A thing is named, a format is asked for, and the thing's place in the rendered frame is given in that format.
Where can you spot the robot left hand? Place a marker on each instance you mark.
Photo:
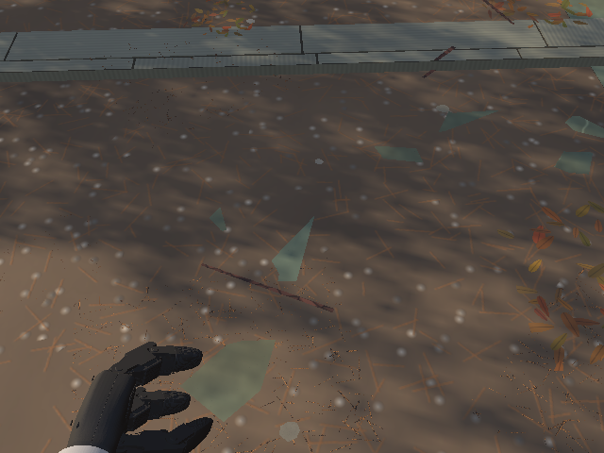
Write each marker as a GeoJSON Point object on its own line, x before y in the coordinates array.
{"type": "Point", "coordinates": [113, 406]}

